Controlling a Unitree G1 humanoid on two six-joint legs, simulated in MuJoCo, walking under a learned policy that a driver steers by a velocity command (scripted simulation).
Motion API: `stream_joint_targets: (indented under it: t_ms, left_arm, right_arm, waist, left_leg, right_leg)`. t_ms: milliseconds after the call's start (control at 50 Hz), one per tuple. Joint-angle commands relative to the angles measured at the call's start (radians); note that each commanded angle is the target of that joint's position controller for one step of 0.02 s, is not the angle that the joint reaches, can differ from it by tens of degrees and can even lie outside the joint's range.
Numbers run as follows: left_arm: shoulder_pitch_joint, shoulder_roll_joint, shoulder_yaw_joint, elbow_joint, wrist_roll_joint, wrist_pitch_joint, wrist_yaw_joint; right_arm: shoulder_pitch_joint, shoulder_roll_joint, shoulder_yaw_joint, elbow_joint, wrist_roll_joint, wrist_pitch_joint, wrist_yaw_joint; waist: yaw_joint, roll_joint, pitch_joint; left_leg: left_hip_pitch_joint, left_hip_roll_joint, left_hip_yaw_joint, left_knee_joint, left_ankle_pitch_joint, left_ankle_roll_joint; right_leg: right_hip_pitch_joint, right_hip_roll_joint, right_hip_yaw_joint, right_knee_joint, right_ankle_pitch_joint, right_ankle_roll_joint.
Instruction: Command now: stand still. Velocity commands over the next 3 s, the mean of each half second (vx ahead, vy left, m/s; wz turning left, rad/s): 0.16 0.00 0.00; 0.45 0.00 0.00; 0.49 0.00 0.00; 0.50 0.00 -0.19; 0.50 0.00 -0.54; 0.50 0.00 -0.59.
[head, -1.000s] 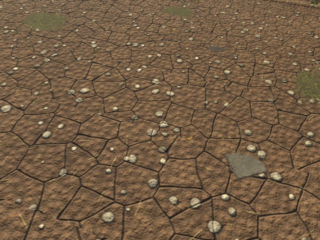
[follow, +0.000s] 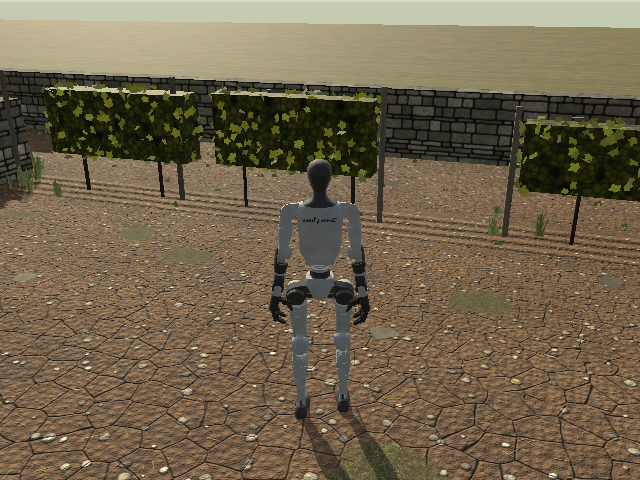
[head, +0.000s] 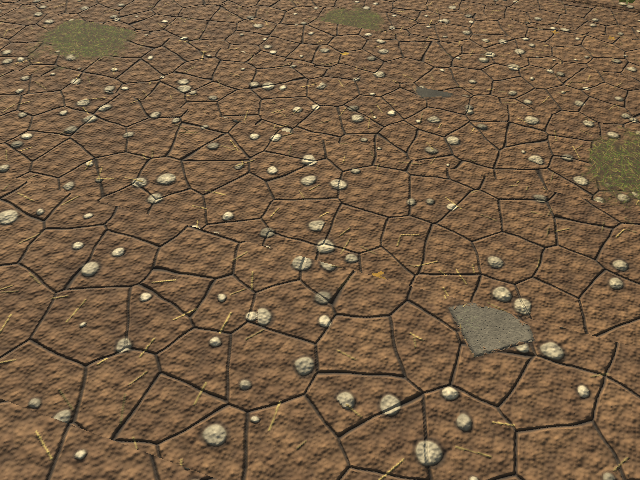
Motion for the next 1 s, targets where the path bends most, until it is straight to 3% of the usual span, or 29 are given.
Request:
stream_joint_targets:
  t_ms: [20, 160, 200, 240, 280, 300, 360, 400, 420, 460, 480, 500, 520, 540, 560, 580, 620, 680, 760, 780, 820, 840, 880, 900, 920, 940, 960, 980, 1000]
  left_arm:
    - [0.072, 0.07, 0.009, -0.004, 0.0, -0.003, 0.002]
    - [0.08, 0.064, 0.01, -0.003, 0.0, -0.004, 0.003]
    - [0.082, 0.063, 0.011, -0.003, 0.002, -0.002, 0.002]
    - [0.069, 0.074, 0.02, -0.022, 0.007, 0.002, -0.004]
    - [0.005, 0.055, 0.02, -0.067, 0.021, -0.001, -0.017]
    - [-0.024, 0.041, 0.017, -0.093, 0.03, -0.01, -0.021]
    - [-0.082, 0.072, 0.029, -0.157, 0.025, -0.045, -0.035]
    - [-0.077, 0.088, 0.04, -0.179, 0.013, -0.066, -0.046]
    - [-0.05, 0.09, 0.045, -0.176, 0.007, -0.071, -0.049]
    - [0.154, 0.066, 0.055, -0.108, -0.004, -0.074, -0.05]
    - [0.272, 0.103, 0.074, -0.071, 0.002, -0.077, -0.042]
    - [0.408, 0.217, 0.099, -0.061, 0.011, -0.08, -0.032]
    - [0.422, 0.21, 0.098, -0.04, 0.0, -0.061, -0.033]
    - [0.288, 0.173, 0.086, -0.08, 0.003, -0.056, -0.033]
    - [0.198, 0.159, 0.08, -0.115, 0.004, -0.065, -0.038]
    - [0.148, 0.139, 0.071, -0.132, 0.005, -0.075, -0.037]
    - [0.168, 0.091, 0.052, -0.118, 0.002, -0.094, -0.032]
    - [0.245, 0.096, 0.041, -0.088, -0.001, -0.107, -0.028]
    - [0.258, 0.099, 0.026, -0.088, -0.005, -0.113, -0.017]
    - [0.27, 0.109, 0.028, -0.083, 0.0, -0.113, -0.015]
    - [0.281, 0.124, 0.035, -0.082, 0.005, -0.11, -0.013]
    - [0.289, 0.134, 0.039, -0.071, 0.016, -0.111, -0.009]
    - [0.223, 0.129, 0.04, -0.103, 0.017, -0.112, -0.013]
    - [0.184, 0.137, 0.043, -0.113, 0.017, -0.111, -0.017]
    - [0.107, 0.163, 0.051, -0.13, 0.006, -0.115, -0.022]
    - [0.068, 0.15, 0.055, -0.149, 0.005, -0.121, -0.029]
    - [0.18, 0.063, 0.048, -0.164, 0.017, -0.127, -0.031]
    - [0.218, 0.103, 0.055, -0.179, 0.013, -0.124, -0.028]
    - [0.158, 0.15, 0.072, -0.188, 0.016, -0.113, -0.026]
  right_arm:
    - [0.092, -0.067, -0.01, -0.001, 0.0, -0.003, -0.002]
    - [0.1, -0.061, -0.011, -0.001, 0.0, -0.004, -0.002]
    - [0.112, -0.065, -0.013, 0.001, -0.003, -0.002, -0.002]
    - [0.129, -0.113, -0.036, -0.005, -0.005, 0.008, 0.0]
    - [0.207, -0.14, -0.054, 0.001, -0.006, 0.015, 0.002]
    - [0.221, -0.152, -0.063, 0.002, -0.01, 0.014, 0.001]
    - [0.227, -0.159, -0.076, -0.007, -0.027, -0.009, 0.004]
    - [0.197, -0.158, -0.082, -0.021, -0.024, -0.025, 0.006]
    - [0.175, -0.165, -0.085, -0.03, -0.021, -0.03, 0.006]
    - [0.102, -0.16, -0.084, -0.054, -0.006, -0.036, 0.008]
    - [0.089, -0.137, -0.076, -0.065, -0.009, -0.048, 0.015]
    - [0.08, -0.039, -0.049, -0.11, 0.002, -0.062, 0.028]
    - [0.067, -0.118, -0.07, -0.127, -0.027, -0.063, 0.04]
    - [0.035, -0.121, -0.073, -0.136, -0.035, -0.061, 0.05]
    - [0.016, -0.092, -0.064, -0.134, -0.027, -0.065, 0.059]
    - [0.021, -0.081, -0.062, -0.134, -0.017, -0.071, 0.064]
    - [0.038, -0.089, -0.067, -0.127, -0.019, -0.058, 0.067]
    - [-0.04, -0.108, -0.074, -0.162, -0.01, -0.035, 0.067]
    - [-0.287, -0.081, -0.062, -0.255, -0.002, -0.03, 0.072]
    - [-0.298, -0.082, -0.06, -0.261, -0.002, -0.027, 0.074]
    - [-0.281, -0.098, -0.063, -0.262, -0.005, -0.02, 0.078]
    - [-0.219, -0.124, -0.075, -0.237, -0.014, -0.02, 0.082]
    - [-0.08, -0.161, -0.095, -0.171, -0.019, -0.026, 0.075]
    - [0.04, -0.169, -0.106, -0.125, -0.022, -0.03, 0.07]
    - [0.19, -0.182, -0.118, -0.074, -0.022, -0.039, 0.066]
    - [0.322, -0.277, -0.151, -0.042, -0.037, -0.041, 0.063]
    - [0.219, -0.273, -0.141, -0.076, -0.023, -0.049, 0.076]
    - [0.127, -0.268, -0.134, -0.098, 0.009, -0.058, 0.08]
    - [0.042, -0.226, -0.125, -0.12, 0.011, -0.07, 0.079]
  waist:
    - [0.0, 0.008, 0.063]
    - [0.0, 0.008, 0.064]
    - [-0.004, 0.017, 0.055]
    - [-0.017, 0.068, 0.088]
    - [-0.061, 0.129, 0.167]
    - [-0.072, 0.156, 0.208]
    - [-0.072, 0.128, 0.214]
    - [-0.046, 0.114, 0.183]
    - [-0.027, 0.115, 0.165]
    - [0.081, 0.076, 0.111]
    - [0.133, -0.02, 0.066]
    - [0.168, -0.305, -0.012]
    - [0.136, -0.262, 0.023]
    - [0.066, -0.114, 0.127]
    - [0.038, -0.031, 0.156]
    - [0.004, -0.012, 0.15]
    - [-0.02, -0.051, 0.116]
    - [-0.022, -0.071, 0.095]
    - [0.012, -0.077, 0.141]
    - [0.012, -0.098, 0.122]
    - [0.003, -0.104, 0.098]
    - [-0.024, -0.125, 0.07]
    - [-0.084, -0.073, -0.003]
    - [-0.142, -0.066, -0.029]
    - [-0.23, -0.064, -0.052]
    - [-0.31, 0.081, -0.08]
    - [-0.156, 0.218, -0.107]
    - [-0.098, 0.17, -0.064]
    - [-0.061, 0.067, 0.031]
  left_leg:
    - [-0.102, 0.118, -0.092, -0.078, 0.179, 0.018]
    - [-0.101, 0.119, -0.091, -0.077, 0.183, 0.018]
    - [-0.106, 0.103, -0.096, -0.105, -0.001, 0.028]
    - [-0.131, 0.106, -0.147, -0.124, -0.32, 0.074]
    - [-0.104, 0.208, -0.305, -0.205, -0.571, 0.146]
    - [-0.107, 0.278, -0.384, -0.237, -0.589, 0.185]
    - [-0.037, 0.34, -0.433, -0.239, -0.401, 0.237]
    - [-0.027, 0.313, -0.355, -0.198, -0.255, 0.212]
    - [-0.063, 0.288, -0.305, -0.168, -0.176, 0.192]
    - [-0.269, 0.203, -0.185, -0.041, -0.081, 0.135]
    - [-0.383, 0.131, -0.098, 0.144, -0.019, 0.102]
    - [-0.533, 0.002, 0.072, 0.511, -0.147, 0.041]
    - [-0.617, 0.001, 0.046, 0.712, -0.232, 0.042]
    - [-0.648, 0.072, 0.016, 0.804, -0.14, 0.053]
    - [-0.624, 0.106, 0.006, 0.8, -0.042, 0.049]
    - [-0.568, 0.134, 0.0, 0.749, 0.03, 0.048]
    - [-0.522, 0.143, 0.028, 0.693, 0.071, 0.031]
    - [-0.551, 0.121, 0.071, 0.614, 0.124, 0.023]
    - [-0.471, 0.063, 0.154, 0.309, 0.218, 0.013]
    - [-0.42, 0.048, 0.169, 0.294, 0.236, 0.016]
    - [-0.353, 0.036, 0.169, 0.294, 0.206, 0.024]
    - [-0.362, 0.063, 0.118, 0.393, 0.274, 0.056]
    - [-0.2, 0.007, 0.154, 0.427, 0.208, 0.108]
    - [-0.037, -0.02, 0.159, 0.406, 0.151, 0.133]
    - [0.151, -0.008, 0.135, 0.3, 0.165, 0.153]
    - [0.295, 0.123, -0.008, 0.146, 0.137, 0.222]
    - [0.351, 0.352, -0.36, 0.084, 0.22, 0.291]
    - [0.274, 0.411, -0.521, -0.048, 0.177, 0.366]
    - [0.135, 0.425, -0.488, -0.088, 0.066, 0.348]
  right_leg:
    - [0.035, -0.085, 0.081, -0.048, 0.115, -0.03]
    - [0.034, -0.085, 0.08, -0.047, 0.118, -0.029]
    - [0.033, -0.061, 0.067, -0.043, -0.02, -0.032]
    - [-0.046, 0.002, 0.014, 0.054, -0.25, -0.05]
    - [-0.241, 0.043, -0.042, 0.214, -0.319, -0.056]
    - [-0.301, 0.02, -0.067, 0.287, -0.269, -0.057]
    - [-0.439, -0.044, -0.022, 0.41, -0.271, -0.068]
    - [-0.383, -0.048, -0.024, 0.332, -0.247, -0.072]
    - [-0.293, -0.031, -0.04, 0.27, -0.204, -0.074]
    - [0.092, 0.047, -0.102, 0.09, -0.075, -0.07]
    - [0.288, 0.007, -0.02, 0.032, -0.108, -0.071]
    - [0.406, -0.287, 0.438, -0.195, -0.428, -0.138]
    - [0.326, -0.378, 0.683, -0.289, -0.543, -0.194]
    - [0.216, -0.367, 0.604, -0.279, -0.535, -0.191]
    - [0.137, -0.33, 0.494, -0.278, -0.393, -0.185]
    - [0.092, -0.281, 0.381, -0.289, -0.24, -0.167]
    - [0.106, -0.22, 0.239, -0.28, 0.004, -0.147]
    - [0.168, -0.186, 0.127, -0.247, 0.343, -0.133]
    - [0.099, -0.13, 0.036, -0.259, 0.53, -0.12]
    - [0.1, -0.134, 0.027, -0.249, 0.585, -0.119]
    - [0.112, -0.154, 0.014, -0.222, 0.623, -0.132]
    - [0.19, -0.21, 0.021, -0.169, 0.748, -0.141]
    - [0.15, -0.178, -0.046, 0.008, 0.915, -0.137]
    - [0.065, -0.166, -0.052, 0.161, 0.98, -0.134]
    - [-0.06, -0.149, -0.038, 0.376, 0.899, -0.128]
    - [-0.218, -0.036, -0.072, 0.799, 0.479, -0.1]
    - [-0.441, 0.076, -0.007, 1.109, -0.343, -0.085]
    - [-0.563, 0.048, 0.069, 1.09, -0.29, -0.094]
    - [-0.555, -0.022, 0.099, 1.001, -0.226, -0.091]
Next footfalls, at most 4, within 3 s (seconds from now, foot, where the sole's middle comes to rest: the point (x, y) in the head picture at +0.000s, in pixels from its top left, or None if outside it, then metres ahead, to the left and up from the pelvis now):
0.48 right None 0.13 -0.12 -0.78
0.92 left None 0.37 0.01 -0.78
1.44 right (408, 425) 0.72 -0.18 -0.94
1.84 left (331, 337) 0.98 0.01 -0.94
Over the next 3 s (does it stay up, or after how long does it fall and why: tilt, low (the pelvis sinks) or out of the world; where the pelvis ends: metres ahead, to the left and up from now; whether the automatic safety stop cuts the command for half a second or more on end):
stays up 1.39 -0.22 -0.34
